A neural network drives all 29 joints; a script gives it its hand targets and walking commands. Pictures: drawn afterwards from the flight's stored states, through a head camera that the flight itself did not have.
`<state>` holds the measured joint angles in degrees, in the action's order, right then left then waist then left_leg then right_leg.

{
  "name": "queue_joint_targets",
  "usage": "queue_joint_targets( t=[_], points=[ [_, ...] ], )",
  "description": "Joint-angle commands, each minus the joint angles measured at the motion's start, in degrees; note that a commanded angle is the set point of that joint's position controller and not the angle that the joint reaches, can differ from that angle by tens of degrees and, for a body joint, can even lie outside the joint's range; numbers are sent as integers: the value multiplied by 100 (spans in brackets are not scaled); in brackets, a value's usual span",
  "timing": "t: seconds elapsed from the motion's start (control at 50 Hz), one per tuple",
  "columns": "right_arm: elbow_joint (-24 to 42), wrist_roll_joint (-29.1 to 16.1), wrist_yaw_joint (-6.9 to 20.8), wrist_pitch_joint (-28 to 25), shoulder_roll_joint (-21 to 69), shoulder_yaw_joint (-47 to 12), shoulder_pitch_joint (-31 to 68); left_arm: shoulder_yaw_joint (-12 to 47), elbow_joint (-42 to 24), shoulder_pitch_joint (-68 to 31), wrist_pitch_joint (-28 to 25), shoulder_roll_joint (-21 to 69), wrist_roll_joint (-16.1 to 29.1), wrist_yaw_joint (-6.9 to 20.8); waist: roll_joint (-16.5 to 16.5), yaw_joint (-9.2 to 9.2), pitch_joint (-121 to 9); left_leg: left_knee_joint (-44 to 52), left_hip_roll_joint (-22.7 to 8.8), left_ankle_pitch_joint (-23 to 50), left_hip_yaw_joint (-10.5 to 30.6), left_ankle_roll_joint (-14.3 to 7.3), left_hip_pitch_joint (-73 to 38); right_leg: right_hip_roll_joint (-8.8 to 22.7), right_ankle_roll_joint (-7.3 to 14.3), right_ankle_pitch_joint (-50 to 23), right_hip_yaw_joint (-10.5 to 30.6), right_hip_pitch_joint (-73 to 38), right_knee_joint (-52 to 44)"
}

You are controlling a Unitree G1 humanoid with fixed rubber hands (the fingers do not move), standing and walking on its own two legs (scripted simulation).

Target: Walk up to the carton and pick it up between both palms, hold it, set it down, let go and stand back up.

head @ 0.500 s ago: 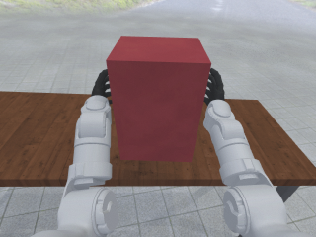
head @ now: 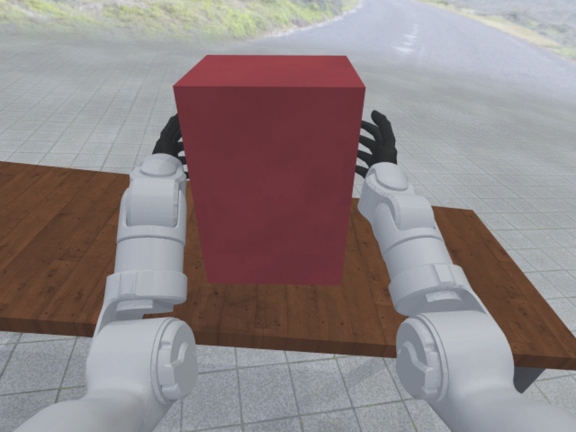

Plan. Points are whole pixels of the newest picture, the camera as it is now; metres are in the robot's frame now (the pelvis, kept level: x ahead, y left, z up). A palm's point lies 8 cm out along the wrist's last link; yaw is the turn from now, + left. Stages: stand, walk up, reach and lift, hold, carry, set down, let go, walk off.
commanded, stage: reach and lift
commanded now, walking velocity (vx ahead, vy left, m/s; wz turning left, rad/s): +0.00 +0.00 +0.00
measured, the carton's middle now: (275, 172) +0.40 +0.01 +0.24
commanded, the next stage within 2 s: hold in 0.22 s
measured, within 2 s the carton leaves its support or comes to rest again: neither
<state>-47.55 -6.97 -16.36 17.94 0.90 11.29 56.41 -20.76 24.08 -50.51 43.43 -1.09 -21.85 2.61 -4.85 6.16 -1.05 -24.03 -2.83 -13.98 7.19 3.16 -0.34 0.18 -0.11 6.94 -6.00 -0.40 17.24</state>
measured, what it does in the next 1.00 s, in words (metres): stands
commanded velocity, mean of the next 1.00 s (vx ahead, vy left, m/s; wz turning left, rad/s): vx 0.00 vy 0.00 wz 0.00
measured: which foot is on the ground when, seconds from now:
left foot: down 0.00-1.00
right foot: down 0.00-1.00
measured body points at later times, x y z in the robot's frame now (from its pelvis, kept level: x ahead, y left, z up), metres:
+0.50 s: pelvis +0.01 +0.01 +0.00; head -0.07 +0.04 +0.44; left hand +0.40 +0.13 +0.26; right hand +0.39 -0.15 +0.29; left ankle +0.01 +0.15 -0.74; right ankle +0.04 -0.12 -0.74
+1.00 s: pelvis +0.01 +0.00 +0.00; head -0.10 +0.02 +0.44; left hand +0.38 +0.14 +0.30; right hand +0.38 -0.14 +0.33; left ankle +0.01 +0.15 -0.74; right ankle +0.04 -0.12 -0.74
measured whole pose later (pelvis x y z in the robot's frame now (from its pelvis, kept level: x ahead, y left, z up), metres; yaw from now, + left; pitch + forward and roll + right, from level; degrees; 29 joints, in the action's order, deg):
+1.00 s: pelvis +0.01 +0.00 +0.00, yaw -2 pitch -8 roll -2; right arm -43.9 -16.9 -21.3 35.0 -5.0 2.1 63.3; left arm -22.2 20.3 -53.3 54.3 -1.4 -19.6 2.4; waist -0.3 4.9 -7.5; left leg -23.9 -3.4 -14.8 5.8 3.5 1.4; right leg -0.3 0.2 8.3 -4.7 2.8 19.1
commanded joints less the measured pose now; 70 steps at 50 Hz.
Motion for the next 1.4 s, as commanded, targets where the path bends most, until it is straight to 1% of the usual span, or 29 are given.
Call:
queue_joint_targets(
  t=[0.0, 0.06, 0.12, 0.22, 0.32, 0.38, 0.5, 0.64, 0.76, 0.88, 1.04, 1.14, 1.38],
  points=[
    [1539, -653, 1065, -217, 2938, -1641, 5256, 2473, -835, -5239, -560, 3349, 1067, 725, 1070, 244, -2147, 561, 620, 1426, -811, -12, 597, -432, -196, -463, -137, -1339, -52],
    [1592, -813, 1096, -153, 2931, -1738, 5254, 2595, -1022, -5329, -548, 3417, 1177, 630, 1159, 230, -2293, 490, 595, 1713, -776, 71, 525, -487, -176, -543, -119, -1322, -4],
    [1640, -964, 1126, -61, 2923, -1833, 5275, 2666, -1153, -5401, -510, 3472, 1274, 534, 1198, 197, -2332, 458, 571, 1791, -734, 116, 505, -513, -171, -550, -91, -1259, 22],
    [1730, -1210, 1154, 128, 3005, -2026, 5371, 2625, -1246, -5448, -423, 3441, 1340, 420, 1078, 59, -2388, 451, 569, 1778, -703, 75, 556, -530, -190, -593, -30, -1219, 52],
    [1936, -1478, 1110, 354, 3172, -2274, 5457, 2587, -1394, -5541, -345, 3367, 1440, 365, 901, -52, -2598, 393, 606, 1910, -691, 15, 551, -549, -232, -839, 39, -1287, 88],
    [2088, -1635, 1045, 520, 3267, -2422, 5438, 2575, -1478, -5559, -285, 3323, 1505, 369, 810, -79, -2691, 358, 634, 1990, -683, -16, 559, -556, -265, -1029, 81, -1346, 111],
    [2267, -1860, 881, 888, 3379, -2564, 5304, 2514, -1565, -5578, -119, 3194, 1562, 470, 692, -57, -2619, 373, 683, 1967, -680, -61, 680, -555, -307, -1261, 145, -1452, 135],
    [2426, -2027, 748, 1254, 3300, -2529, 5341, 2567, -1703, -5700, 96, 3145, 1627, 640, 808, 33, -2509, 437, 679, 1981, -658, 8, 843, -582, -267, -1306, 186, -1498, 167],
    [2350, -2077, 716, 1483, 3216, -2390, 5460, 2472, -1590, -5805, 243, 3084, 1579, 775, 911, 46, -2310, 554, 669, 1707, -653, 47, 1091, -567, -232, -1094, 222, -1497, 166],
    [2214, -2125, 732, 1610, 3200, -2268, 5680, 2260, -1392, -5970, 314, 2983, 1496, 869, 943, -36, -2300, 662, 676, 1391, -671, 36, 1336, -553, -221, -851, 235, -1540, 173],
    [1964, -2103, 755, 1678, 3233, -2094, 5943, 1921, -1036, -6182, 316, 2835, 1425, 921, 842, -158, -2313, 772, 687, 946, -697, -40, 1591, -531, -254, -500, 231, -1503, 160],
    [1809, -2016, 753, 1673, 3235, -1941, 6073, 1735, -810, -6305, 274, 2745, 1422, 960, 763, -178, -2329, 824, 693, 682, -709, -96, 1710, -501, -283, -316, 240, -1461, 145],
    [1833, -1925, 638, 1669, 3251, -1843, 6132, 1634, -717, -6435, 215, 2621, 1494, 1021, 755, -129, -2568, 726, 756, 778, -714, -127, 1663, -435, -358, -467, 278, -1479, 155]
  ],
)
